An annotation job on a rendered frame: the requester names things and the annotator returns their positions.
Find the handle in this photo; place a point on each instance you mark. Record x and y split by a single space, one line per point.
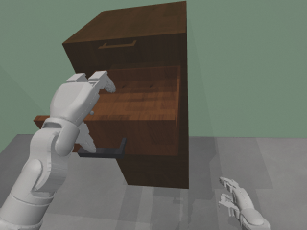
116 49
111 153

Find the robot right hand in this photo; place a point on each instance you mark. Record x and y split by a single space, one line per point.
232 205

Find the left robot forearm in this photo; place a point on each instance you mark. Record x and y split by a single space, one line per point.
42 175

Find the right robot forearm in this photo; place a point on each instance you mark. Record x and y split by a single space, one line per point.
251 219

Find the robot left hand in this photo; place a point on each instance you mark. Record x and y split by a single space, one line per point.
74 100

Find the cabinet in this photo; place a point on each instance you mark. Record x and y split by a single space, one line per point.
159 33

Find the drawer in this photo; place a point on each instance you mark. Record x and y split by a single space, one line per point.
145 109

